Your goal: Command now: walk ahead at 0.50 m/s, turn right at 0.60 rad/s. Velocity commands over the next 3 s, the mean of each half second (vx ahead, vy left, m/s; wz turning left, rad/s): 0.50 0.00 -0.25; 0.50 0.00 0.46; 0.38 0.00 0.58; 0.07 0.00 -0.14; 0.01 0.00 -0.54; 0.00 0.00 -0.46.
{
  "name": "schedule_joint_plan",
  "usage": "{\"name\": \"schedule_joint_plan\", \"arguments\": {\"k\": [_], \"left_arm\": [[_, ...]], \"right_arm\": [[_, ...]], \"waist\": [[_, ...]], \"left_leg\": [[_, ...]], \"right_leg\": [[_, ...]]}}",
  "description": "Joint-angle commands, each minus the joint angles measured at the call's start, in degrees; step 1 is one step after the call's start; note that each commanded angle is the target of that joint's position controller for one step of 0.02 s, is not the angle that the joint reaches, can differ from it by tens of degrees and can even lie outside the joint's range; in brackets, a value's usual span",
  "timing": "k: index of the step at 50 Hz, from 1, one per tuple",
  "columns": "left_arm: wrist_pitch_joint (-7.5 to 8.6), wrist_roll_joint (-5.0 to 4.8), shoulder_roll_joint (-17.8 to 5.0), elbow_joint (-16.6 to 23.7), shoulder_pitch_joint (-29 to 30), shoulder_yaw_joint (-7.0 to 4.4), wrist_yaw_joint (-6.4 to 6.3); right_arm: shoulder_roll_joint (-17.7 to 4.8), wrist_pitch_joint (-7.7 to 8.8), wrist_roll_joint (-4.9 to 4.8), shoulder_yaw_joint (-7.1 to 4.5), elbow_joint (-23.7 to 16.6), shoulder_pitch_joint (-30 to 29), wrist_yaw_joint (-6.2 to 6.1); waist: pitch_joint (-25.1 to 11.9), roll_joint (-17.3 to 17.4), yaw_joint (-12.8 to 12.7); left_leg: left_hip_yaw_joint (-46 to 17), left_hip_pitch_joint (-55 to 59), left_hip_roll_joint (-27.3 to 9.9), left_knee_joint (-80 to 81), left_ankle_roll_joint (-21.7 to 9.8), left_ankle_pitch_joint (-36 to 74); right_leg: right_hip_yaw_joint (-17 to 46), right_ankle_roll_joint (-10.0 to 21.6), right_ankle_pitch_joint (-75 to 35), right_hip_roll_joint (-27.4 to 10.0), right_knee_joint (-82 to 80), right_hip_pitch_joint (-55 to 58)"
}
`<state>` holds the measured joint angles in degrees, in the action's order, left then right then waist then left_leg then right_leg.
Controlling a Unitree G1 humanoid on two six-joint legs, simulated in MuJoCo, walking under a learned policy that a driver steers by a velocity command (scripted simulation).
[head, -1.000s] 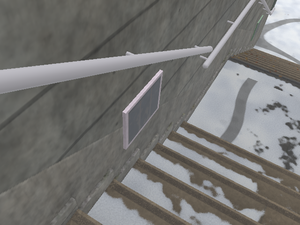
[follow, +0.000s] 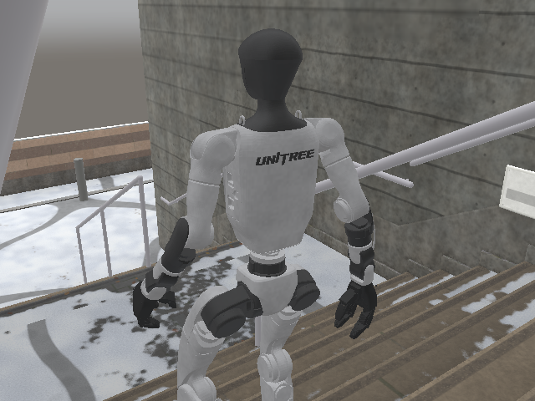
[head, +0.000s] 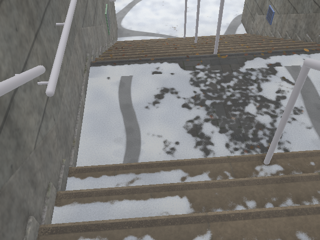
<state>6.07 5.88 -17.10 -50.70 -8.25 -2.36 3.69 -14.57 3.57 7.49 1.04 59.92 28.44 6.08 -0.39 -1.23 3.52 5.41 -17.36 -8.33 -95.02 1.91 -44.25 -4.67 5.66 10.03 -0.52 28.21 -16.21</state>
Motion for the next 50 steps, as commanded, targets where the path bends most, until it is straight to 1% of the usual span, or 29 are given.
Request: {"name": "schedule_joint_plan", "arguments": {"k": [1, 2, 4, 7, 9, 11, 16, 18, 20, 21, 22, 23, 24, 26, 27, 28, 30, 34, 36, 41, 42, 43, 44, 45, 46, 47, 48, 49, 50], "left_arm": [[0.57, -0.82, -11.9, -10.5, -35.3, -4.24, -0.24], [0.87, -2.68, -7.5, -6.7, -24.9, -2.56, 0.83], [1.03, -0.23, 4.6, -4.1, -11.9, 2.74, 1.33], [1.02, -1.88, -0.2, -2.6, -9.5, 3.25, 0.7], [1.79, -0.36, 0.7, -3.7, -14.2, 3.49, -0.81], [2.2, 0.02, 0.0, -3.2, -16.3, 3.78, -2.0], [0.93, -1.77, -1.5, -3.3, -22.2, 3.73, -0.89], [-0.19, -2.22, -2.0, -3.5, -21.4, 3.34, -1.21], [-1.34, 0.17, -3.9, -2.3, -19.6, 2.42, 2.64], [-1.02, 0.18, 0.1, -2.4, -23.8, 2.42, 4.29], [-1.08, -1.28, 2.5, -0.2, -26.0, 3.38, 5.16], [-1.75, -3.62, -0.3, 5.5, -15.6, 3.29, 4.43], [-2.18, -2.71, 0.4, 6.1, -10.0, 3.67, 2.29], [-2.34, 0.54, 2.0, 4.4, -12.9, 4.22, -0.05], [-2.57, 1.35, 3.8, 3.4, -10.9, 4.67, 0.23], [-2.58, 1.61, 2.2, 3.3, -7.7, 4.34, 0.82], [-2.61, -0.01, 6.2, 3.6, -6.8, 6.09, 2.16], [-1.13, 1.48, 0.9, 7.6, 6.5, 6.02, 0.04], [-2.1, -0.31, 3.4, 10.7, 7.2, 6.38, -0.23], [-2.12, -1.41, -1.6, 9.1, -2.1, 3.98, -1.58], [-1.47, -1.91, -4.7, 4.4, -14.9, 2.35, -1.7], [-0.69, -1.72, -7.6, 0.2, -32.3, 0.24, -1.39], [-1.35, -0.18, -11.9, 1.1, -32.8, -1.26, 0.36], [-2.4, 2.51, -12.4, 2.0, -32.8, -2.18, 1.69], [-2.94, 1.35, -12.1, 2.7, -26.8, -2.89, 0.93], [-2.66, 0.57, -2.2, 4.1, -18.9, 0.34, 0.29], [-2.31, -0.21, 3.6, 4.0, -14.4, 2.21, 0.05], [-1.28, -0.87, 9.1, 4.3, -8.7, 3.84, -1.62], [0.04, -1.69, 7.5, 1.9, -10.9, 3.24, -2.21]], "right_arm": [[-5.1, 2.5, -4.03, -1.72, -14.4, -17.3, 0.94], [-6.6, 3.62, -5.32, -2.08, -18.1, -21.0, -1.28], [-4.2, 3.64, -2.89, -0.7, -13.7, -13.9, -4.35], [-0.2, 0.42, -1.08, 0.58, -11.9, -14.5, -3.46], [-1.1, 0.8, -0.09, 1.62, -10.6, -12.3, -1.38], [-2.6, 1.31, -1.54, 1.67, -13.9, -20.5, -2.51], [-5.3, -0.65, -0.15, -0.08, -15.6, -23.5, -1.64], [-5.3, -0.23, -1.61, -0.7, -14.2, -22.1, -2.06], [-10.7, 1.45, -4.24, -4.68, -5.4, 2.5, -2.42], [-14.6, 1.41, -3.97, -6.41, -2.3, 18.3, -1.84], [-15.3, 1.16, -3.1, -6.11, -2.9, 14.8, -0.77], [-14.9, 1.12, -1.74, -6.97, -3.6, 11.9, -1.64], [-8.6, 1.24, -1.74, -5.13, -5.2, 2.1, -2.35], [3.6, 2.29, -1.07, -0.28, -6.7, -9.3, -3.04], [2.4, 3.21, -1.44, -0.6, -6.6, -12.3, -3.41], [3.8, 3.82, -3.64, 0.33, -6.9, -11.8, -3.81], [-2.6, 4.62, -2.01, -0.97, -3.4, -3.8, -3.44], [1.3, 5.81, -3.73, 0.33, -2.7, 7.2, -6.61], [-2.0, 4.16, -1.01, 0.28, -4.0, 3.2, -4.2], [-5.0, 2.81, -4.26, -1.18, -6.0, 3.4, -3.31], [-5.9, 2.36, -3.7, -0.96, -6.6, 1.1, -1.99], [-0.4, 2.75, -2.68, 0.11, -6.7, 4.0, 0.7], [6.5, 3.44, -4.92, 0.77, -4.9, 18.9, 1.23], [0.8, 3.04, -6.11, -0.05, -8.4, 16.5, 1.93], [-2.3, 1.91, -6.56, -1.29, -15.3, 0.3, 0.54], [-0.9, 1.09, -5.22, -0.56, -14.8, -3.2, -1.14], [0.6, 0.6, -4.33, -0.68, -12.4, -2.5, -1.82], [2.3, 0.12, -2.86, -0.14, -10.5, -0.4, -0.95], [4.2, 0.12, -1.3, -0.14, -9.5, -2.2, 0.04]], "waist": [[-8.9, -4.8, -16.3], [-2.6, -3.7, -12.1], [4.0, 6.9, -1.3], [2.4, -1.9, -0.2], [2.2, 3.6, -2.9], [1.6, 4.6, -6.3], [7.7, -1.1, -6.9], [7.5, 0.0, -7.4], [-1.4, 3.7, 1.4], [-13.1, 15.0, 5.3], [-18.4, 12.7, 1.8], [-8.5, 7.6, 6.7], [0.0, -2.6, 2.9], [5.8, -2.8, -6.5], [9.3, 4.3, -6.8], [7.2, 1.4, -4.1], [2.8, 4.2, -4.4], [0.6, -1.3, 5.2], [0.7, 3.3, 1.3], [6.2, 2.2, -2.1], [2.7, 0.9, -7.0], [-9.9, -4.5, -11.6], [-22.6, -14.7, -5.2], [-20.7, -6.4, -8.5], [-11.9, -4.6, -11.5], [-3.9, 5.2, -8.1], [1.5, 6.4, -3.0], [6.9, 3.6, 2.2], [9.4, -2.6, 1.3]], "left_leg": [[-5.9, -50.8, 7.8, -21.2, 0.1, 1.6], [-9.7, -56.9, 5.2, -11.6, 0.0, 7.5], [-18.0, -44.8, -2.6, 12.4, -3.4, 29.1], [-9.8, -18.6, 0.1, 27.8, -1.3, 41.8], [-12.1, -18.5, 2.0, 36.0, -1.1, 61.6], [-9.0, -9.1, 3.1, 55.8, -0.7, 79.3], [-6.4, -11.9, 3.3, 64.6, -2.2, 54.9], [-5.6, -9.2, 3.8, 74.4, -4.3, 52.9], [-0.5, 24.1, 6.4, 73.8, -9.1, 58.9], [-9.3, 51.8, -1.5, 57.9, -20.9, 88.8], [-27.2, 59.2, -12.5, 58.0, -30.4, 92.7], [-37.7, 52.6, -15.2, 65.3, -28.8, 66.5], [-35.2, 36.2, -14.7, 69.8, -23.6, 43.4], [-25.2, 1.7, -3.6, 74.8, -19.8, 33.3], [-21.5, -10.6, 0.5, 75.9, -19.8, 31.5], [-16.8, -18.3, 2.7, 77.3, -20.2, 27.7], [-17.5, -28.4, 4.8, 70.5, -20.3, 34.5], [-25.1, 1.8, 6.9, 51.1, -18.0, 27.4], [-20.2, -28.3, 10.5, 54.1, -15.6, 20.5], [-30.6, -7.4, 11.6, 34.5, -14.4, 29.6], [-27.7, -10.2, 13.0, 21.5, -12.4, 35.9], [-23.3, -25.0, 14.6, 2.2, -8.9, 37.5], [-14.0, -43.6, 18.8, -29.4, -4.5, -5.1], [-13.7, -55.1, 16.7, -35.8, -1.4, -3.9], [-12.2, -67.8, 12.2, -31.9, 0.9, 1.6], [-16.2, -63.9, 6.9, -20.1, -0.5, 15.7], [-15.1, -51.1, 3.9, -9.0, -2.2, 23.9], [-14.1, -38.7, 0.1, 8.7, -4.7, 36.4], [-10.1, -32.2, 0.5, 12.3, -6.0, 41.1]], "right_leg": [[23.6, 15.7, -48.2, -14.0, 5.5, 52.1], [31.8, 16.4, -20.3, -17.3, 1.0, 40.8], [28.3, 13.4, -11.2, -17.2, -0.7, 9.6], [22.9, 15.6, -7.7, -7.9, -3.8, -19.4], [19.3, 12.5, -1.1, -2.3, 6.9, -19.4], [16.3, 8.3, 10.5, 1.3, 13.5, -22.4], [28.7, 10.3, 5.8, -5.1, 21.9, -8.3], [29.6, 9.6, -2.1, -6.0, 27.9, -0.2], [18.3, 4.0, -26.7, -0.4, 49.3, -8.8], [13.1, -1.8, 0.3, 6.1, 80.8, -30.6], [5.7, -6.3, 37.2, 9.1, 95.4, -48.0], [8.0, -6.2, 32.7, 6.5, 93.8, -61.9], [11.9, -4.7, 20.2, 0.4, 82.1, -62.4], [15.5, -0.6, -2.8, -7.5, 54.0, -42.6], [12.3, 0.2, -7.4, -8.4, 46.8, -35.4], [8.8, -0.7, -17.8, -7.4, 32.0, -25.0], [3.8, -3.6, -22.5, -4.1, 40.6, -10.9], [10.8, -7.6, -38.8, -4.8, 6.4, -34.9], [2.4, -5.8, -40.8, -1.4, 10.6, -1.4], [4.2, -4.4, -23.2, 0.7, -17.8, 5.9], [3.5, -1.9, -31.8, -2.4, -17.3, 19.8], [7.4, 7.0, -46.5, -10.9, -2.1, 47.3], [16.8, 23.4, -89.6, -26.4, 17.6, 64.4], [24.7, 26.7, -96.8, -31.7, 16.4, 62.0], [33.2, 24.5, -61.3, -34.7, 6.8, 52.0], [25.6, 16.7, -40.4, -29.8, 2.8, 34.8], [17.3, 13.0, -38.7, -22.6, 0.8, 15.3], [10.5, 8.5, -26.0, -16.1, -5.9, -4.0], [6.3, 6.2, -22.0, -11.4, -7.3, -12.5]]}}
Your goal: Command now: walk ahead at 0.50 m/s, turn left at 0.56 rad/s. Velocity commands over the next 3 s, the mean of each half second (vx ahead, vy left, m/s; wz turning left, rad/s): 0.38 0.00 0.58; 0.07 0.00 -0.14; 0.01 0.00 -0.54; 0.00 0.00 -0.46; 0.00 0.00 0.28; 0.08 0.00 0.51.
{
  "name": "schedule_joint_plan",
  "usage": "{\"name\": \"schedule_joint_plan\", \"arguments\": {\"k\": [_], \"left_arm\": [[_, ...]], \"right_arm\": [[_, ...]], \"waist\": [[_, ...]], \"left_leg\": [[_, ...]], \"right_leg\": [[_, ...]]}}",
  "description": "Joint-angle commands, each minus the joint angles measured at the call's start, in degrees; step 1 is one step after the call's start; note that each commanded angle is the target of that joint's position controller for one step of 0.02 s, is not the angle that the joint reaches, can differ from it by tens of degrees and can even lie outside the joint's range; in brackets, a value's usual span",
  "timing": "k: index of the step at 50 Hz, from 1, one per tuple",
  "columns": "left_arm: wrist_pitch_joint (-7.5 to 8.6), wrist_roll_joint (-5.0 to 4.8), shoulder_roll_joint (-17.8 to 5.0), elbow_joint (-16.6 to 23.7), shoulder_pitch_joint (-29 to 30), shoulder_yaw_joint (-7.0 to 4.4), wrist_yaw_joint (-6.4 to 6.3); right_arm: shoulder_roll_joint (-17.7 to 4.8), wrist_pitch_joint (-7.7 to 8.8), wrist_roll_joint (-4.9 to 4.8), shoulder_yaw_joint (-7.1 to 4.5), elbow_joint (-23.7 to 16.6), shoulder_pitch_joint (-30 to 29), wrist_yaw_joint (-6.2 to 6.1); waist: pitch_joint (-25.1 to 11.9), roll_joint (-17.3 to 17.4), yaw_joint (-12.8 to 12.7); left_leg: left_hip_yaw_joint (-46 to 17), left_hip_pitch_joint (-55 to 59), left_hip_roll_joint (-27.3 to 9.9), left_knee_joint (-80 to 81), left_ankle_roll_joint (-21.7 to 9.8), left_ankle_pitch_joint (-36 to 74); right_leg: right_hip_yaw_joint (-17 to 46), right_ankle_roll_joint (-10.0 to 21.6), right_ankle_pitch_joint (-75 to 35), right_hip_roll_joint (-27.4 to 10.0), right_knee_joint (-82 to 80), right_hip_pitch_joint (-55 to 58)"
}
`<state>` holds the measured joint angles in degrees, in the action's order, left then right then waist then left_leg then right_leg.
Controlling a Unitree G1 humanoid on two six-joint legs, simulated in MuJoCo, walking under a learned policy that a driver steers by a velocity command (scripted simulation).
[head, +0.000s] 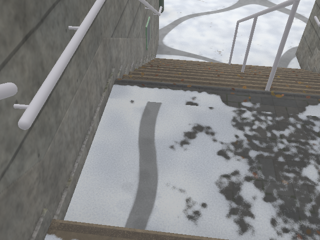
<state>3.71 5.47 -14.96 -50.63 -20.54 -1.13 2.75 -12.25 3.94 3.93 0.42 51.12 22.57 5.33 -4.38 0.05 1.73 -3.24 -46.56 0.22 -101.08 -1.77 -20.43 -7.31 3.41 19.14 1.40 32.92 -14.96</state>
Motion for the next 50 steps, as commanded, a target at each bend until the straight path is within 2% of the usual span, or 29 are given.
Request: {"name": "schedule_joint_plan", "arguments": {"k": [1, 4, 6, 8, 11, 14, 17, 19, 20, 21, 22, 23, 24, 26, 28, 29, 31, 32, 33, 34, 35, 36, 37, 39, 41, 43, 45, 47, 50], "left_arm": [[3.48, -1.27, 4.8, 2.6, 3.5, 2.54, -2.15], [4.39, 1.6, -3.6, -4.0, -6.0, 1.09, -2.32], [4.97, -0.38, -0.7, -6.5, -10.3, 2.35, -3.8], [4.4, 0.15, 1.9, -11.8, -20.8, 3.55, -4.55], [3.7, 1.45, 3.6, -8.8, -14.3, 5.21, -2.82], [3.68, -0.4, -0.6, -8.9, -13.7, 4.07, -3.37], [2.95, -2.84, -4.7, -11.0, -18.8, 1.72, -6.2], [1.72, -0.02, -5.5, -11.0, -16.6, 1.02, -4.06], [0.73, -0.59, -5.3, -9.0, -12.1, 1.08, -1.69], [0.26, -1.62, 1.6, -6.9, -15.5, 1.83, 1.38], [0.71, -2.6, 0.0, 0.0, -8.0, 1.28, 3.0], [1.84, -4.78, -4.2, 5.0, 5.5, 0.27, 2.49], [2.66, -5.0, -4.8, 8.8, 10.4, 0.29, 0.68], [3.59, -1.92, -3.6, 7.0, 4.0, 0.26, -2.81], [2.25, -1.93, -1.2, 1.7, -6.1, -0.33, -2.59], [1.05, -1.73, -0.1, 0.4, -8.7, -0.23, -0.78], [0.66, -1.86, 4.7, -4.1, -17.4, 0.78, 2.78], [-2.46, -5.46, 3.5, -5.5, -14.4, 0.49, -2.13], [-3.11, -5.43, 1.8, -3.0, -6.5, 0.35, -4.17], [-0.44, -0.39, -2.2, 1.3, -3.9, -1.71, -0.53], [0.89, 0.14, -4.2, 0.7, -3.0, -2.26, 0.22], [1.76, -0.67, -4.4, -0.4, -4.4, -2.52, -0.18], [2.86, -3.97, -10.7, 3.4, 5.6, -4.0, -1.95], [2.97, -4.1, -9.7, 9.7, 18.0, -2.96, -4.62], [3.97, -3.38, -8.8, 7.0, 1.5, -2.43, -5.36], [4.93, -1.95, -8.5, 5.2, -9.7, -2.79, -4.26], [2.76, -5.12, -5.7, 10.6, 2.3, -2.08, -3.1], [1.57, -3.01, -6.6, 13.9, 12.4, -1.03, -1.52], [1.02, -1.6, -10.7, 16.5, 16.4, -2.25, -0.85]], "right_arm": [[0.4, 0.01, 2.93, 0.02, 0.8, 3.1, 2.43], [-0.6, 0.61, 1.22, -0.42, -0.4, -0.3, 4.13], [-4.5, 1.47, 2.07, -1.06, -3.8, -10.5, 2.51], [-2.3, 1.3, 2.16, -0.11, -5.3, -17.5, 1.26], [-2.7, 0.44, 2.1, 0.61, -4.4, -20.1, 1.87], [-4.6, 0.41, 0.88, 0.7, -8.0, -27.7, 1.82], [-6.2, -0.07, 2.29, 0.34, -6.5, -27.1, 1.71], [-9.5, 0.07, 1.96, -2.93, -0.8, -9.6, -0.15], [-15.3, 0.72, 2.91, -5.98, 1.8, 4.4, -1.78], [-18.5, -0.24, 3.81, -6.58, 5.4, 18.2, -3.16], [-17.9, -0.95, 2.57, -7.06, 4.5, 22.5, -3.14], [-13.6, -0.12, 2.05, -6.09, 2.9, 19.4, -4.36], [-12.3, 0.58, 0.94, -5.54, -0.7, 9.2, -4.74], [-4.7, 2.41, -0.05, -2.42, -3.6, -5.6, -4.37], [-8.5, 4.05, -0.9, -3.37, -6.8, -9.8, -3.44], [-11.8, 4.46, -0.8, -4.27, -5.8, -8.6, -2.57], [-10.2, 5.21, 0.95, -3.36, -5.2, -11.9, -1.15], [-5.4, 2.91, -8.04, -2.27, -5.1, -14.5, -3.9], [-4.6, 2.15, -9.09, -2.24, -4.3, -11.3, -4.49], [-9.3, 3.8, 0.05, -2.41, -3.5, -10.6, -2.24], [-9.3, 3.65, 1.62, -2.95, -4.7, -13.9, -1.89], [-10.8, 2.73, 1.77, -3.95, -5.3, -13.1, -2.43], [-12.8, 1.68, 0.28, -5.86, -7.1, -6.7, -3.91], [-15.4, 1.42, -1.91, -8.34, -11.3, -7.2, -6.43], [-8.9, 1.1, -0.7, -6.64, -15.8, -17.8, -6.43], [-2.3, 0.17, -0.84, -3.63, -17.8, -20.8, -5.25], [-5.3, -1.34, 0.79, -3.9, -17.2, -19.6, -6.17], [-1.8, -2.28, 2.32, -2.26, -16.9, -14.1, -5.53], [-5.2, -2.56, -0.51, -2.34, -17.3, -10.9, -3.13]], "waist": [[11.7, -2.8, 1.4], [7.4, -1.9, 1.1], [7.9, -0.6, -3.9], [9.9, -3.3, -7.3], [11.0, -3.7, -4.7], [15.1, 0.4, -6.0], [15.7, -0.2, -9.4], [9.8, 1.0, -2.1], [1.5, 4.7, 5.8], [-20.4, 16.4, 5.2], [-30.8, 11.1, 8.0], [-19.5, 5.5, 11.0], [-12.7, -1.2, 6.7], [4.8, -5.1, -4.8], [10.0, 2.8, -9.5], [5.6, 3.9, -10.2], [4.2, 0.9, -14.4], [-4.7, 2.1, -13.5], [-2.6, 3.8, -9.3], [8.6, 7.4, -10.3], [3.2, 3.0, -9.6], [1.6, 1.8, -7.8], [-0.9, -4.7, -0.9], [-3.1, -9.3, 2.5], [-3.5, -11.3, -7.7], [-5.6, -3.9, -11.7], [-4.9, -1.0, -6.9], [-5.3, -3.3, 0.2], [-3.6, -5.5, 1.0]], "left_leg": [[0.3, 4.7, -7.3, 32.4, -2.4, 28.9], [0.3, 6.8, -5.6, 28.4, -2.3, 34.5], [-7.1, -17.3, -8.6, 47.0, -2.0, 41.2], [-7.9, -29.7, -8.0, 52.9, -2.2, 41.8], [4.2, 7.9, -5.6, 57.3, -2.7, 52.8], [4.1, 14.0, -6.3, 65.3, -1.0, 41.5], [7.5, 13.3, -4.5, 80.4, 0.3, 35.6], [9.9, 40.2, -2.9, 82.7, -2.4, 46.4], [8.8, 62.8, -5.2, 85.6, -7.5, 55.6], [-3.7, 96.7, -15.9, 63.0, -20.7, 94.0], [-13.7, 106.4, -23.5, 57.6, -27.1, 104.1], [-16.5, 95.4, -24.2, 61.1, -26.9, 93.0], [-13.4, 76.5, -23.4, 65.9, -24.3, 72.4], [-7.6, 33.2, -20.5, 73.8, -17.4, 53.8], [-3.4, 7.5, -15.9, 79.5, -18.7, 49.3], [-0.7, 3.8, -12.6, 77.9, -17.8, 46.0], [4.8, -5.7, -9.3, 70.4, -10.9, 40.8], [4.8, 8.3, -10.8, 70.5, -8.2, 47.7], [5.0, 12.8, -9.5, 69.1, -6.6, 42.9], [0.4, 8.1, -15.1, 62.4, -6.9, 34.8], [-0.6, 10.6, -16.1, 57.5, -6.9, 35.7], [-0.8, 15.3, -16.3, 53.3, -7.1, 34.1], [0.9, 18.5, -12.0, 53.4, -7.2, 37.2], [8.8, 24.0, -4.3, 45.9, -3.9, 13.8], [7.8, 8.0, 4.0, 21.6, 1.7, -22.7], [-6.2, -15.5, 2.2, 15.5, 6.3, -21.7], [-3.7, -13.5, -0.8, 29.4, 9.5, -10.6], [3.4, 11.9, -0.3, 33.6, 10.2, -4.3], [7.5, 23.5, 2.5, 40.5, 8.9, -5.0]], "right_leg": [[3.6, 9.7, -24.0, -11.6, -13.1, -20.0], [8.1, 10.5, -26.1, -15.6, -7.4, -16.3], [11.1, 7.5, -21.6, -18.5, -2.6, 10.8], [16.6, 7.1, -19.7, -20.5, 1.8, 22.4], [4.5, 5.7, -9.0, -13.9, -1.1, -8.6], [2.9, 1.9, -13.6, -13.9, 2.5, -4.8], [3.1, -0.4, -26.0, -14.3, 12.7, 10.6], [1.3, -3.4, -25.8, -13.9, 29.6, 1.0], [-1.0, -6.6, -15.4, -10.1, 46.4, -9.2], [-1.9, -10.8, 30.4, -2.9, 74.7, -26.4], [5.5, -11.9, 33.7, -4.3, 82.3, -36.2], [7.4, -12.7, 33.9, -5.0, 83.5, -47.8], [9.1, -10.2, 30.7, -8.9, 70.7, -45.0], [12.8, -7.2, 13.0, -14.3, 45.8, -30.2], [7.8, -8.0, -6.5, -8.6, 33.7, -11.3], [6.0, -8.3, -11.1, -6.7, 35.8, -4.9], [6.2, -8.1, -26.0, -5.2, 36.6, 7.1], [5.1, -6.9, -22.6, -2.3, 28.6, 9.9], [4.9, -6.0, -27.0, -1.8, 24.1, 4.9], [6.9, -7.7, -18.1, -5.8, 28.1, -1.1], [7.4, -7.8, -14.2, -5.8, 26.3, 0.6], [5.1, -7.6, -12.2, -3.9, 22.3, 0.2], [5.4, -1.5, -22.6, -0.9, 18.1, 0.7], [18.5, 8.9, -29.8, -5.7, 3.3, -8.1], [37.1, 23.6, -51.6, -15.7, -2.7, -2.1], [45.1, 21.7, -54.2, -21.7, 2.8, 19.7], [39.2, 15.8, -38.4, -16.3, 4.8, 11.3], [28.9, 12.8, -34.7, -8.6, 2.1, -13.9], [28.5, 12.1, -29.7, -6.9, -1.1, -22.1]]}}
Over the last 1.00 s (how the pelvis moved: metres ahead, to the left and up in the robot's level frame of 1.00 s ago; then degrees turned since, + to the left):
0.60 -0.04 -0.35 9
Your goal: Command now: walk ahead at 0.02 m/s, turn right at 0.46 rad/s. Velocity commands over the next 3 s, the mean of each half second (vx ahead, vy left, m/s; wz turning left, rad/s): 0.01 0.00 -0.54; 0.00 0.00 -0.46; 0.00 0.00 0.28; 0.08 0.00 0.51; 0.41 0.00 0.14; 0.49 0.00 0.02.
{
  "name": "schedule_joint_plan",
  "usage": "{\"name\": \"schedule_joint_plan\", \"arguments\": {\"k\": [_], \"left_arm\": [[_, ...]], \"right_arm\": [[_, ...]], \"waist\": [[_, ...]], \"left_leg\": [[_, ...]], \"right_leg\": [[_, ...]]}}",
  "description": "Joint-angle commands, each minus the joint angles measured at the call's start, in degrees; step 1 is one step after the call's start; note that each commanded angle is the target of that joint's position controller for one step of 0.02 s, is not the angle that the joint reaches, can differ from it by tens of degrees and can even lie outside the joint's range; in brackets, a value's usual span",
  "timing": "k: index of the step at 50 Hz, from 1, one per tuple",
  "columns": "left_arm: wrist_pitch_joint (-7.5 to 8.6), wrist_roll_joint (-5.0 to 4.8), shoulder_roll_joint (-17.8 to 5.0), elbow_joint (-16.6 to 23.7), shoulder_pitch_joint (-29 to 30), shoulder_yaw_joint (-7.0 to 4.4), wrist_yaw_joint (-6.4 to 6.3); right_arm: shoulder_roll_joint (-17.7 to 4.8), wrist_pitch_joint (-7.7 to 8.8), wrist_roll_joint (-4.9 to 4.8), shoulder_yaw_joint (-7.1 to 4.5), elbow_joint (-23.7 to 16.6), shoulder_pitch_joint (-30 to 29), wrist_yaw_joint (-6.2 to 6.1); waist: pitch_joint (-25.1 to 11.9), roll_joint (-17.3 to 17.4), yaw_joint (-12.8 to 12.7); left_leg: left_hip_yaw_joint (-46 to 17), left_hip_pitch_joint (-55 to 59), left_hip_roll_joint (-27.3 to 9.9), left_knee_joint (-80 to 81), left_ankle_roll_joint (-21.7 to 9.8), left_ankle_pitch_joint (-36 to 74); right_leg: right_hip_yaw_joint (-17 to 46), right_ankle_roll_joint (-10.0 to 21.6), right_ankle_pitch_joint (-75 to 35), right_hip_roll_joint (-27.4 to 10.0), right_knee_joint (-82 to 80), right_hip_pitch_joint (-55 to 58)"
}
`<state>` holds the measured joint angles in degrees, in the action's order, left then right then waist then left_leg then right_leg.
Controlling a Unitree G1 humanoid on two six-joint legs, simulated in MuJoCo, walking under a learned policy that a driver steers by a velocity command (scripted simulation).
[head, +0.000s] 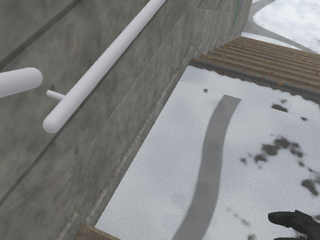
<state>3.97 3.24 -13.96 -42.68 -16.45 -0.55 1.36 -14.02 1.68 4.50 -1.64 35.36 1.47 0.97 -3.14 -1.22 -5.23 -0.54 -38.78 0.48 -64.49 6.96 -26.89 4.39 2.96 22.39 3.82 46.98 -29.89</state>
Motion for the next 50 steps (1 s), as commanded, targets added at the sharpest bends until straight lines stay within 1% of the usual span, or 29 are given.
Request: {"name": "schedule_joint_plan", "arguments": {"k": [1, 4, 5, 6, 7, 8, 10, 11, 12, 13, 15, 18, 20, 22, 25, 26, 27, 28, 29, 30, 31, 33, 34, 35, 36, 37, 42, 47, 50], "left_arm": [[1.15, 0.42, -11.4, 8.0, 10.0, -2.7, 0.39], [1.32, -2.27, -10.1, 5.5, 5.5, -2.58, 0.78], [0.92, -0.89, -6.7, 4.9, 3.4, -1.88, 1.33], [0.58, -0.92, -2.3, 6.3, -2.0, -1.18, 1.4], [-0.61, 0.05, -5.7, 5.5, -3.5, -1.85, 0.69], [-2.26, 0.08, -7.8, 4.8, -1.2, -2.51, -0.71], [-3.64, 0.81, -8.4, 3.2, -1.3, -2.81, -2.79], [-2.93, 2.11, -7.8, 4.0, -0.8, -2.49, -2.5], [-2.66, 3.11, -7.4, 4.3, -1.3, -1.99, -1.71], [-2.45, 2.3, -7.0, 4.3, 0.0, -1.97, -1.15], [-2.29, 1.46, -7.1, 4.7, 1.0, -1.93, 0.16], [-2.09, 2.3, -4.0, 5.3, 4.5, -0.62, 2.75], [-2.63, 1.64, -3.5, 6.6, 6.9, -0.03, 2.2], [-3.55, 1.07, -3.5, 6.3, 4.7, -0.3, 0.21], [-3.25, 0.4, -3.6, 4.7, 2.9, -0.59, -1.58], [-2.66, 0.66, -4.7, 3.2, 1.3, -1.68, -1.91], [-1.96, -0.03, -6.5, 0.4, -4.9, -3.31, -1.39], [-1.0, 0.78, -9.8, -1.1, -10.2, -5.13, -1.94], [0.55, 2.26, -18.8, 1.1, -14.6, -7.35, -1.41], [1.28, 4.03, -16.6, 0.2, -16.2, -7.56, 0.3], [1.34, 2.45, -12.9, 0.5, -11.0, -6.92, 1.38], [0.52, -1.84, -9.2, 1.5, -1.7, -5.8, 2.84], [0.32, -1.18, -9.0, 2.1, 0.4, -5.68, 3.33], [0.37, 0.84, -9.8, 2.4, 2.9, -5.9, 3.22], [0.54, 1.5, -9.8, 2.7, 3.6, -5.85, 2.88], [0.76, 0.58, -9.2, 2.2, 1.4, -5.71, 2.51], [1.93, -0.64, -5.4, -0.7, -7.8, -3.76, 1.53], [1.51, -2.52, -6.5, 0.0, -2.0, -2.26, 3.97], [0.87, -4.34, -9.1, 0.6, 0.3, -2.67, 4.36]], "right_arm": [[-3.9, 0.0, -1.66, -0.07, -2.1, 8.8, 1.31], [-4.4, 0.26, -2.36, -0.68, -2.2, 9.6, 0.19], [-7.4, 0.65, -0.99, -2.11, -0.9, 12.9, -0.9], [-15.5, 1.24, -1.01, -4.91, -1.4, 13.4, -2.15], [-14.2, 1.49, 2.44, -4.73, -2.3, 14.0, -0.56], [-11.2, 1.41, 2.31, -3.78, -0.1, 14.9, 0.32], [-2.6, 1.89, -0.97, -0.83, -1.1, 6.3, 1.57], [-3.7, 2.09, -2.92, -1.31, -1.1, 4.8, 1.61], [-4.1, 2.33, -2.53, -1.47, -1.6, 2.7, 0.99], [-3.3, 2.45, -2.49, -1.12, -1.5, 2.8, 0.2], [-6.2, 2.68, -2.17, -1.53, -0.6, 5.2, -0.84], [-10.0, 3.11, -4.2, -2.98, 1.4, 9.3, -2.77], [-11.7, 2.98, -3.28, -4.12, 3.1, 13.7, -3.47], [-10.7, 3.32, -1.83, -4.44, 4.6, 14.7, -4.06], [-12.4, 3.27, -1.38, -5.78, 4.2, 12.5, -4.31], [-14.0, 3.05, -0.63, -6.55, 4.9, 12.2, -4.19], [-11.6, 3.25, -0.55, -5.95, 4.2, 10.5, -3.92], [-5.9, 3.7, -0.27, -4.56, 3.2, 10.5, -2.9], [-4.0, 4.22, -1.49, -3.72, -3.7, 6.2, -3.26], [-4.7, 3.88, -3.5, -3.89, -4.8, 1.3, -3.56], [-5.7, 3.55, -3.88, -4.28, -4.0, 1.8, -4.57], [-10.0, 3.21, -1.58, -5.71, -0.1, 9.4, -5.36], [-8.4, 2.89, 0.04, -5.01, 1.0, 13.3, -4.35], [-5.6, 2.54, 0.21, -3.7, 2.0, 16.0, -2.67], [-4.5, 2.23, -0.59, -3.03, 2.1, 16.8, -1.29], [-5.3, 1.97, -1.42, -3.29, 0.8, 15.3, -0.81], [-4.9, 0.32, -1.2, -2.06, 1.4, 13.3, -1.0], [-3.7, 0.59, 0.7, -1.88, 8.0, 18.3, 2.0], [-3.7, 0.81, -2.12, -1.68, 8.4, 14.9, 2.41]], "waist": [[-5.7, -4.3, 6.0], [-5.8, -4.5, 5.4], [-8.1, -0.1, 6.2], [-11.4, 11.0, 2.5], [-8.5, 6.9, 6.1], [-4.3, -2.6, 6.6], [-6.6, 1.9, 2.6], [-7.1, 3.8, 0.9], [-9.1, 4.8, 0.8], [-6.1, 3.8, 2.5], [-4.7, 4.8, 4.0], [-1.1, 6.6, 8.0], [-0.7, 7.7, 10.8], [-1.9, 8.4, 10.0], [-2.8, 7.8, 9.7], [-2.8, 5.9, 8.6], [-3.6, 2.3, 6.1], [-7.9, -6.0, 4.1], [-9.7, -10.2, 2.0], [-3.7, -1.3, -3.0], [0.5, -2.7, -0.6], [0.8, -4.4, 6.7], [0.4, -3.1, 8.8], [0.6, -0.8, 10.2], [0.1, -0.6, 10.1], [0.4, -1.4, 8.9], [-0.5, -2.7, 4.3], [-0.3, -3.5, 7.4], [1.0, -4.3, 5.7]], "left_leg": [[3.8, 14.1, 2.7, 8.7, -0.3, 0.1], [0.4, 16.0, 2.1, 29.9, -5.0, 11.5], [-3.5, 24.5, -1.8, 36.9, -11.9, 26.2], [-19.0, 41.5, -14.8, 35.5, -30.6, 60.1], [-34.7, 39.8, -28.6, 41.0, -39.7, 60.7], [-33.1, 39.2, -28.7, 41.7, -37.2, 53.4], [-17.6, 31.4, -19.3, 38.6, -27.4, 58.4], [-10.3, 28.0, -15.4, 36.8, -26.3, 65.4], [-6.4, 24.6, -14.0, 38.0, -25.5, 60.3], [-4.5, 22.1, -13.3, 40.3, -25.2, 51.7], [-1.6, 21.4, -13.3, 42.2, -24.5, 41.9], [1.9, 27.2, -11.7, 45.5, -20.7, 22.6], [-2.1, 30.6, -16.8, 45.1, -21.6, 23.3], [-5.3, 30.8, -23.1, 44.8, -23.2, 31.6], [-5.5, 31.6, -24.7, 42.5, -21.8, 28.2], [-4.4, 29.6, -25.2, 40.0, -19.4, 22.1], [-0.4, 23.3, -21.6, 33.2, -15.7, 13.3], [8.6, 10.0, -13.7, 18.7, -10.2, -2.0], [7.2, -9.3, -2.2, 6.1, -5.4, -18.1], [-4.8, -16.5, -0.2, 5.8, -4.2, -14.9], [-7.4, -17.9, -0.2, 0.7, -4.0, -10.8], [-5.0, -11.1, -2.4, -7.9, -4.3, -2.8], [-3.6, -3.1, -2.0, -10.4, -4.4, 4.4], [-3.2, 1.4, -1.2, -15.5, -4.7, 11.1], [-2.7, 2.1, -0.8, -17.9, -4.3, 13.6], [-1.6, 0.7, -0.5, -16.6, -3.7, 12.9], [-6.0, -14.1, -3.7, -11.0, 0.5, 12.6], [-0.3, 5.5, -5.4, -1.3, 0.8, 13.9], [1.1, 11.0, -4.6, 12.9, 2.1, 4.6]], "right_leg": [[19.8, 13.3, -33.8, -10.9, -14.2, -1.1], [26.5, 14.2, -35.4, -12.4, -9.4, 11.1], [22.2, 9.6, -22.2, -8.9, -1.7, 8.2], [6.2, 0.0, 8.1, 2.9, 14.4, -11.5], [9.5, -5.6, 16.2, 2.4, 24.5, -21.1], [12.1, -7.7, 9.5, -1.0, 30.2, -26.4], [9.8, -10.6, 1.9, -1.4, 37.4, -20.1], [3.6, -11.0, 1.8, -0.9, 41.3, -17.3], [0.7, -11.3, -0.2, -1.3, 45.5, -13.5], [0.1, -11.0, -1.4, -1.7, 45.4, -14.4], [-1.9, -11.5, -3.2, -3.2, 41.3, -11.3], [-8.8, -9.9, -1.4, -7.1, 16.9, -9.6], [-9.8, -8.3, 2.2, -8.3, 6.3, -7.1], [-9.4, -6.1, 1.0, -8.5, 2.1, -2.0], [-10.7, -3.8, -1.8, -6.4, -8.6, 2.3], [-10.6, -3.6, -5.5, -5.3, -14.4, 7.8], [-9.9, -1.6, -17.3, -3.4, -22.7, 19.2], [-1.1, 5.5, -40.0, -10.7, -22.6, 35.5], [21.8, 18.9, -50.9, -26.0, -23.9, 46.0], [25.5, 20.3, -39.2, -28.1, -28.6, 43.0], [22.0, 19.9, -37.2, -26.1, -28.6, 38.0], [11.6, 15.9, -42.2, -21.4, -27.0, 25.1], [7.4, 13.3, -41.0, -17.4, -26.5, 15.4], [5.7, 11.2, -41.9, -15.3, -25.7, 9.1], [5.1, 10.6, -41.1, -14.3, -25.3, 6.9], [5.7, 11.2, -37.1, -13.7, -25.9, 6.8], [14.8, 11.6, -28.7, -16.1, -22.0, 23.1], [11.1, 8.0, -23.5, -10.5, -17.5, 5.1], [14.7, 7.9, -24.4, -12.2, -18.4, 6.1]]}}
Over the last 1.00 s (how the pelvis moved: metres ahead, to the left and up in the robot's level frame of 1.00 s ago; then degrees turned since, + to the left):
0.37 0.05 -0.19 10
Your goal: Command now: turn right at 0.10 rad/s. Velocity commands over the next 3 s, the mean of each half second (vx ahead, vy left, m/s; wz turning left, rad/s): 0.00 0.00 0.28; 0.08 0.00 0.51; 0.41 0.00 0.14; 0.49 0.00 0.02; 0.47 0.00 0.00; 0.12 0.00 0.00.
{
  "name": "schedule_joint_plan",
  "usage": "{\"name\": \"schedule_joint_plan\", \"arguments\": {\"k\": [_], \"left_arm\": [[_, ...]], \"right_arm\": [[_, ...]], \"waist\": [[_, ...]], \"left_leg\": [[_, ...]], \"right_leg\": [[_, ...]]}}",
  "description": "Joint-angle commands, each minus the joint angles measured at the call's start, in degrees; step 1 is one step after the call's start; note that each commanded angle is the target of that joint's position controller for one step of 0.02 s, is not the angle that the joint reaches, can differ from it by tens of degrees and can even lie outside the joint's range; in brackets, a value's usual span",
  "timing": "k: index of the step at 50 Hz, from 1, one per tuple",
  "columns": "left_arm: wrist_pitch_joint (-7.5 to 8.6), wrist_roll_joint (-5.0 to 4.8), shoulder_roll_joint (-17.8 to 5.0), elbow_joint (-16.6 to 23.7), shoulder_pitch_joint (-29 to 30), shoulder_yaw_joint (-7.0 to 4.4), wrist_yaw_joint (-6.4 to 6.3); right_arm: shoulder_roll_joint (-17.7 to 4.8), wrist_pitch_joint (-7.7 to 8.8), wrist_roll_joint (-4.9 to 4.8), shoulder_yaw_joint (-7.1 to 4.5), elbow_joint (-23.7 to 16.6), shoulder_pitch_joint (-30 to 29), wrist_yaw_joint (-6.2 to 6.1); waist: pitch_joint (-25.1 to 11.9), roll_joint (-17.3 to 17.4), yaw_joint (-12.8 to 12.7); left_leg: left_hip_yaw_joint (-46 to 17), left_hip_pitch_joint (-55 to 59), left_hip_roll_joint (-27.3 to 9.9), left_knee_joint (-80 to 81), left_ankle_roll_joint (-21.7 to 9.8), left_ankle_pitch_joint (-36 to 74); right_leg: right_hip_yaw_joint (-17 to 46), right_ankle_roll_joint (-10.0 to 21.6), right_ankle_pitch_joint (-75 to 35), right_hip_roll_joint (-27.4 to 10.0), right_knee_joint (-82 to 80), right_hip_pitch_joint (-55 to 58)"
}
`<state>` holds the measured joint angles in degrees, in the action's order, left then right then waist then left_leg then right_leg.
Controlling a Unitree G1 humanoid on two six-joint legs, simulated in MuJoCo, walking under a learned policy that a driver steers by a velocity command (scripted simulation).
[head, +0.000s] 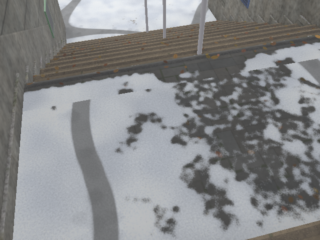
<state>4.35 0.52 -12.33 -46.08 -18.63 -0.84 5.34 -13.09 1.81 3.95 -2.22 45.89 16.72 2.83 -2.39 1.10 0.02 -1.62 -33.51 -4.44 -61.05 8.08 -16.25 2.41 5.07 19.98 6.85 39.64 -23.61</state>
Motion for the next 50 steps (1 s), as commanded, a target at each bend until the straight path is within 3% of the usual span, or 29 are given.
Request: {"name": "schedule_joint_plan", "arguments": {"k": [1, 2, 3, 4, 5, 6, 7, 9, 11, 14, 16, 17, 18, 19, 20, 21, 22, 23, 24, 26, 27, 32, 34, 37, 39, 43, 46, 48, 50], "left_arm": [[0.45, -2.87, -9.6, 3.2, 2.1, -1.83, 0.82], [-0.1, -4.07, -8.3, 2.5, 3.4, -1.15, 1.93], [-3.64, -0.4, -5.9, 1.7, 1.0, -1.24, -4.28], [-4.92, -0.75, -5.1, 1.5, -0.4, -0.89, -6.1], [-3.37, -1.01, -13.6, 4.4, -3.3, -3.88, -2.95], [-2.74, -0.38, -17.0, 5.9, 2.9, -5.69, -2.81], [-2.3, 0.39, -15.7, 6.1, 3.2, -6.56, -3.62], [-1.2, 0.4, -10.6, 3.8, -4.3, -6.12, -5.62], [-0.18, 1.38, -9.2, 5.3, -1.9, -5.82, -7.96], [0.63, 2.16, -9.3, 6.6, 7.2, -6.15, -9.5], [0.81, 2.82, -9.8, 7.6, 13.1, -6.3, -8.91], [0.86, 3.71, -6.3, 8.5, 12.9, -5.62, -8.45], [1.46, 2.72, -3.0, 12.9, 12.2, -4.92, -8.78], [1.29, -0.62, -2.7, 12.6, 12.3, -4.15, -9.54], [1.0, -0.59, -4.0, 12.2, 13.1, -4.14, -10.22], [1.01, 1.13, -7.4, 11.2, 11.3, -5.24, -11.03], [0.79, 3.18, -7.5, 8.7, 5.8, -4.82, -11.04], [0.23, 4.67, -6.4, 8.0, 2.8, -4.07, -10.43], [-0.23, 4.86, -5.1, 7.9, 1.5, -3.4, -9.73], [-1.63, 4.45, -5.0, 7.8, 0.2, -2.46, -7.95], [-2.18, 4.02, -4.9, 7.5, 0.7, -1.99, -7.37], [-2.49, 3.96, -5.0, 8.8, 7.8, -0.76, -8.46], [-2.52, 3.75, -3.6, 9.8, 9.7, -0.19, -8.83], [-2.35, 2.33, -5.5, 8.6, 9.0, -1.1, -8.92], [-2.06, 3.97, -4.7, 8.6, 7.4, -1.11, -8.32], [-2.53, 3.38, -2.5, 8.9, 8.3, 0.22, -8.09], [-2.28, 4.88, -2.1, 8.0, 8.0, 0.68, -5.38], [-2.42, 3.13, -2.0, 8.8, 12.9, 1.99, -4.95], [-1.21, 4.27, -1.7, 6.4, 7.3, 2.52, -4.42]], "right_arm": [[-3.4, 0.09, -2.67, -0.42, -0.9, 0.5, 0.65], [-2.3, -0.13, -3.56, 0.03, 1.0, 3.6, 0.79], [-3.7, -2.8, -6.47, -0.19, 0.5, 5.3, -1.12], [-6.1, -3.83, -6.32, -0.61, 1.5, 6.3, -2.22], [-11.1, -1.11, -2.41, -2.12, -3.7, -8.9, -1.13], [-8.7, -0.25, -0.38, -1.9, -5.3, -10.3, -1.49], [-4.8, 0.09, -0.18, -0.97, -4.5, -7.6, -2.49], [-2.9, 1.08, -0.67, -0.44, -2.3, -0.7, -4.8], [-2.1, 1.62, -0.85, -0.17, -1.5, 1.1, -5.26], [-0.1, 1.0, -0.38, 1.05, -1.4, 0.6, -3.78], [-1.5, 1.31, -0.56, -0.02, 1.0, 9.3, -2.39], [-3.5, 2.1, 0.87, -0.78, 2.3, 15.8, -2.53], [-14.2, 3.48, 0.41, -2.82, -0.4, 19.5, -2.94], [-13.3, 3.09, 1.85, -3.05, -1.4, 19.4, -1.59], [-10.8, 2.21, 0.57, -3.11, -1.9, 13.4, -0.53], [-8.5, 1.49, -1.22, -2.63, -2.2, 8.8, 0.18], [-6.7, 1.3, -2.8, -1.88, -3.7, 1.8, 0.75], [-5.3, 1.32, -2.34, -1.43, -4.3, -1.3, 1.06], [-4.9, 1.7, -1.2, -1.21, -4.0, -2.1, 0.64], [-6.7, 2.79, 0.06, -1.38, -4.5, -0.6, -0.39], [-5.7, 3.35, -0.68, -1.09, -3.2, 2.2, -0.94], [-5.1, 4.26, -1.08, -0.61, -0.5, 10.8, -0.69], [-5.8, 4.36, -0.1, -0.47, -0.7, 11.1, -1.02], [-8.2, 4.08, -0.74, -1.57, -2.2, 9.6, -0.16], [-7.0, 3.9, -0.41, -1.0, -2.5, 8.5, -0.31], [-6.7, 4.41, -2.92, -1.05, -2.4, 9.1, -0.45], [-8.1, 5.52, -2.78, -1.07, -3.1, 4.7, -0.34], [-7.4, 5.57, -3.59, -0.85, -3.7, 4.1, -0.58], [-7.6, 5.27, -2.1, -0.45, -3.2, 3.7, -0.39]], "waist": [[-0.7, -5.8, 0.1], [-0.9, -4.1, 2.0], [-6.3, -6.6, 0.4], [-5.2, -2.7, -1.6], [-2.3, 4.3, -7.9], [-1.7, 0.1, -5.0], [0.4, -2.2, -5.5], [2.0, -5.8, -6.0], [1.3, -6.9, -4.9], [1.3, -4.9, -2.1], [-0.5, -1.3, 2.4], [-1.8, 6.7, 4.1], [-5.6, 13.6, 2.8], [-2.5, 4.0, 6.5], [0.2, 3.4, 4.8], [-1.9, 1.7, 2.0], [-2.7, 1.5, -2.6], [-1.9, 0.5, -4.6], [-1.7, -0.5, -5.1], [-2.7, -0.7, -3.1], [-2.5, -0.5, -1.2], [-1.7, 3.9, 3.2], [-3.6, 2.9, 2.7], [-2.9, 5.3, 0.6], [-4.3, 4.5, -0.4], [1.6, 3.6, 2.1], [1.2, 4.0, 2.7], [1.3, 4.1, 5.8], [-0.3, 5.0, 4.8]], "left_leg": [[1.5, 8.2, -0.4, 15.3, 1.5, -3.6], [0.9, 12.9, -0.6, 22.6, 1.1, 4.9], [2.7, 21.1, 2.3, 31.5, -4.3, -0.2], [0.0, 23.8, 0.5, 28.7, -6.6, 18.7], [1.6, 14.3, 5.0, 24.3, -10.4, 9.9], [0.3, 9.3, 5.0, 25.9, -10.4, 3.5], [-0.8, 6.1, 4.7, 25.5, -10.0, 2.0], [0.2, 0.0, 4.7, 19.1, -9.1, 1.5], [2.1, 0.0, 3.7, 13.4, -8.1, -4.1], [5.1, 8.9, 3.2, 17.7, -7.3, -1.1], [5.3, 25.7, 6.4, 26.8, -7.7, 11.2], [-4.8, 34.6, 2.2, 30.2, -13.6, 21.4], [-32.2, 41.5, -14.3, 37.7, -27.6, 36.1], [-36.8, 40.1, -17.3, 42.2, -30.7, 28.4], [-33.7, 37.1, -16.2, 41.7, -31.1, 20.0], [-28.4, 34.0, -12.3, 39.7, -28.3, 13.6], [-23.7, 22.8, -9.4, 38.6, -26.1, 13.6], [-20.5, 11.2, -6.3, 38.7, -25.7, 13.0], [-18.7, 5.8, -3.3, 38.9, -25.0, 11.3], [-18.5, 6.2, -1.4, 39.3, -25.1, 8.2], [-19.1, 9.1, -1.6, 38.9, -24.7, 4.9], [-28.8, 23.2, -3.7, 34.7, -25.6, 1.8], [-29.7, 22.6, -2.7, 32.7, -26.6, 10.5], [-30.3, 19.7, -1.6, 31.3, -25.8, 21.9], [-29.5, 15.6, -0.6, 29.2, -25.8, 24.4], [-43.3, 15.4, -2.0, 39.2, -28.4, -23.0], [-37.3, 10.6, 0.2, 38.5, -27.6, -18.9], [-38.3, 16.0, 0.1, 39.1, -27.9, -19.7], [-35.7, 11.4, 0.6, 36.9, -28.8, -14.2]], "right_leg": [[19.4, 6.1, -21.7, -16.4, -10.8, 2.8], [20.5, 5.5, -21.8, -16.4, -10.3, 3.3], [11.2, 2.7, -40.9, -14.9, -7.1, 8.3], [9.0, 0.6, -46.5, -12.1, -4.0, 9.6], [7.5, 1.2, -18.1, -9.8, -10.2, 7.5], [7.0, 5.6, -5.2, -11.3, -11.5, 8.1], [11.2, 10.0, -3.1, -15.0, -13.4, 9.2], [20.8, 17.3, -9.0, -22.8, -16.2, 14.0], [22.2, 18.4, -13.4, -27.3, -17.7, 11.5], [11.0, 9.6, -8.5, -22.6, -16.0, 3.2], [3.0, 5.8, 1.8, -16.7, -7.0, -8.5], [-3.7, 1.9, 10.0, -9.3, 8.8, -18.8], [-3.0, -2.2, 23.1, -1.1, 25.0, -29.5], [9.7, -3.7, 20.3, 0.8, 28.0, -36.6], [9.2, -4.9, 15.4, -1.5, 32.9, -41.7], [6.8, -6.0, 10.6, -3.8, 38.5, -40.8], [5.5, -7.2, 5.4, -7.4, 43.1, -33.9], [3.7, -8.0, 1.6, -8.2, 47.7, -27.6], [2.3, -8.8, -1.9, -8.1, 50.9, -25.0], [1.9, -11.1, -5.8, -8.0, 52.4, -25.1], [2.0, -11.4, -6.2, -8.3, 52.3, -27.4], [2.8, -13.1, -3.3, -10.3, 46.8, -39.9], [1.8, -13.8, -4.3, -9.9, 40.7, -36.6], [-0.6, -13.7, -0.5, -8.3, 38.2, -31.8], [-1.4, -13.1, -0.3, -6.9, 43.5, -26.1], [2.6, -13.3, 8.4, -8.0, 26.5, -25.0], [-1.0, -11.5, 8.5, -6.6, 26.6, -15.2], [-0.7, -11.8, 13.3, -6.9, 13.4, -15.5], [-3.0, -10.5, 10.5, -5.3, 17.4, -7.6]]}}
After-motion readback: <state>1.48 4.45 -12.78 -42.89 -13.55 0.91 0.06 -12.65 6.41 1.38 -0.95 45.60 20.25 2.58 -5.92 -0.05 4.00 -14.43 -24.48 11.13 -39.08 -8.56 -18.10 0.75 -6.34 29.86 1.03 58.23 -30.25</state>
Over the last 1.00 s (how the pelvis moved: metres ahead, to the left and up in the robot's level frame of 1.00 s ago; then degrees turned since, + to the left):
-0.06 -0.03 0.01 -32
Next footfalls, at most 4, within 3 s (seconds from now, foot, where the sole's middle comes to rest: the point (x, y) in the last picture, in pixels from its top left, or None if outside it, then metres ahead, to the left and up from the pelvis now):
0.04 left None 0.02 0.16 -0.75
1.12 right None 0.06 -0.02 -0.75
1.62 left None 0.25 0.27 -0.92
2.04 right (135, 225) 0.68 0.18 -1.08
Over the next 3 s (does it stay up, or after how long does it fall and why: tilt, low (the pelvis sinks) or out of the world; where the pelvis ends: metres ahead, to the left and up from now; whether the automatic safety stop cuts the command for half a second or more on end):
stays up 0.85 0.32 -0.31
